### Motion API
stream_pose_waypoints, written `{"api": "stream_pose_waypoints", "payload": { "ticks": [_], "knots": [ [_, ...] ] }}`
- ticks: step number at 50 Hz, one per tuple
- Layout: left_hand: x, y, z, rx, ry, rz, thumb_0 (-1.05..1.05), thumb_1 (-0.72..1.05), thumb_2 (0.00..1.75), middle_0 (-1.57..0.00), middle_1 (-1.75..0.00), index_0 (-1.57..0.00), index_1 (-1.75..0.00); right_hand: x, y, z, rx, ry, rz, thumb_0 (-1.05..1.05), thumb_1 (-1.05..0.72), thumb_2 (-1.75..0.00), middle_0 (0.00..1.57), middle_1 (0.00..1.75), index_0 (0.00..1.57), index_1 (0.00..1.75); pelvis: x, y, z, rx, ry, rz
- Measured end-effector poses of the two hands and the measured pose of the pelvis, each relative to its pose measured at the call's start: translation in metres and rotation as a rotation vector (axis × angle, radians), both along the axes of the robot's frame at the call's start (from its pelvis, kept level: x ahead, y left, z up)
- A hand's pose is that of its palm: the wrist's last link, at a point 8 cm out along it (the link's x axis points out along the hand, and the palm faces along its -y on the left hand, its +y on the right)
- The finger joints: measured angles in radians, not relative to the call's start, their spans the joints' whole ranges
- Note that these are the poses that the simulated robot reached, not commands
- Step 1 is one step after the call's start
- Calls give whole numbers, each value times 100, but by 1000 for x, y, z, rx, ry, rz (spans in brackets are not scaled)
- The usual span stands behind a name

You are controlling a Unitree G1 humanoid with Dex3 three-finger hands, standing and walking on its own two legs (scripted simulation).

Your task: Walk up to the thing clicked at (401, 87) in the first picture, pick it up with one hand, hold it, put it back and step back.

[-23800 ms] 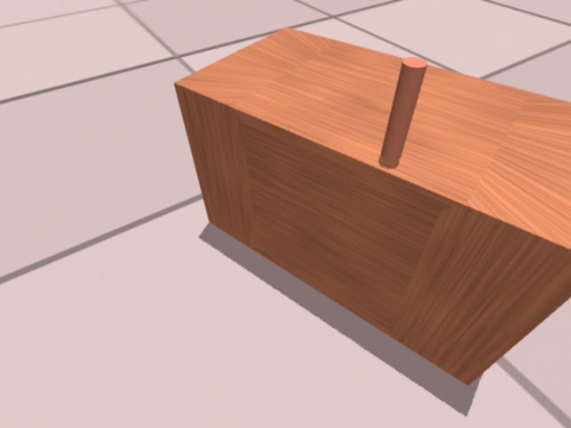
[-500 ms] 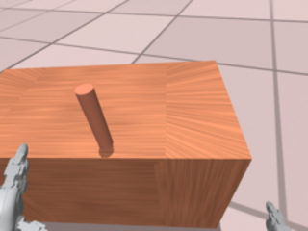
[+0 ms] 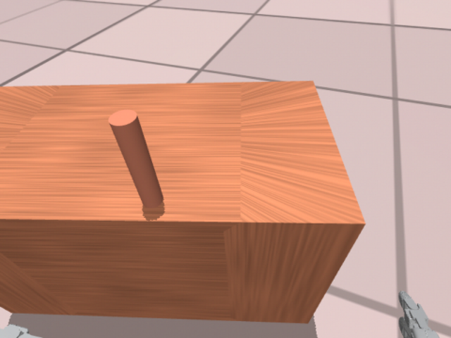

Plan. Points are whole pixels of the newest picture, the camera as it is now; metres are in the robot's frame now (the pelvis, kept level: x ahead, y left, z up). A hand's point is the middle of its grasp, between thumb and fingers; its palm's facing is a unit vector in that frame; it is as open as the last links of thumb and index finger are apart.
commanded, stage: home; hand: left
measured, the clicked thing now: (140, 164) +0.46 +0.22 +0.08
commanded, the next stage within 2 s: none
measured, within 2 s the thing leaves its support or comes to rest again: neither
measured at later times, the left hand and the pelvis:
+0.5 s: hand (148, 333) +0.18 +0.17 -0.07, palm faces +0.07 -0.99 -0.14, open 17.4 cm; pelvis +0.01 +0.01 -0.01, yaw +0 degrees
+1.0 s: hand (148, 327) +0.19 +0.17 -0.07, palm faces +0.10 -0.97 -0.21, open 17.5 cm; pelvis +0.02 +0.00 -0.02, yaw +0 degrees
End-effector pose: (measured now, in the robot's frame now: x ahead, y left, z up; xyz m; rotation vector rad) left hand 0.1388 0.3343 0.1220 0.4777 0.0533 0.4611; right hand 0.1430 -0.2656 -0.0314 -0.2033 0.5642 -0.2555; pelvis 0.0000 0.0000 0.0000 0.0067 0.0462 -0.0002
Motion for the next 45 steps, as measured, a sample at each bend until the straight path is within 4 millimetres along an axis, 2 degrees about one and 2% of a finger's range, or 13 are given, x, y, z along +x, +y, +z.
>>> {"api": "stream_pose_waypoints", "payload": {
  "ticks": [3, 6, 9, 11, 16, 22, 25, 33, 40, 45],
  "knots": [
    [2, -4, -26, -82, 42, 9, -2, -54, 6, -5, -6, -6, -6, 8, 26, -6, 40, 10, 49, -1, 21, -28, 9, 13, 10, 13, 0, 4, 0, -3, 9, 1],
    [5, -18, -54, -170, 107, -16, -2, -52, 7, -5, -6, -6, -7, 15, 57, -13, 93, 23, 110, -1, 7, -35, 10, 15, 11, 15, 2, 8, -1, -8, 23, 4],
    [5, -33, -77, -235, 185, -52, -2, -51, 8, -5, -6, -6, -7, 20, 74, -15, 118, 28, 135, -1, -7, -43, 12, 17, 13, 17, 5, 11, -2, -13, 34, 5],
    [4, -39, -91, -270, 242, -64, -2, -51, 8, -6, -6, -6, -7, 21, 73, -15, 108, 32, 123, 0, -17, -48, 13, 18, 14, 18, 8, 14, -2, -16, 41, 5],
    [7, -56, -125, -346, 368, -86, -2, -53, 7, -5, -6, -6, -6, 20, 53, -15, 41, 46, 76, 0, -46, -65, 16, 23, 17, 23, 12, 17, -5, -18, 55, 1],
    [20, -101, -169, -462, 494, -177, -2, -54, 6, -5, -6, -6, -6, 22, 56, -14, 33, 53, 88, 1, -74, -81, 18, 28, 19, 27, 12, 13, -10, -17, 82, -2],
    [24, -112, -176, -486, 523, -192, -2, -53, 6, -5, -6, -6, -6, 21, 56, -12, 35, 54, 83, 1, -81, -85, 19, 29, 20, 29, 14, 11, -11, -18, 88, -3],
    [31, -99, -168, -409, 537, -150, -2, -55, 5, -5, -5, -6, -6, 22, 42, -15, 33, 59, 56, 1, -89, -89, 20, 30, 21, 30, 18, 7, -13, -13, 90, -7],
    [31, -114, -172, -433, 560, -163, -2, -55, 5, -5, -5, -5, -6, 29, 48, -14, 68, 41, 81, 1, -90, -90, 20, 31, 21, 30, 20, 4, -15, -3, 103, -10],
    [30, -115, -175, -447, 563, -145, -2, -55, 5, -5, -5, -6, -6, 27, 38, -12, 42, 59, 70, 1, -90, -90, 20, 31, 21, 30, 21, 0, -16, -2, 106, -8]
  ]
}}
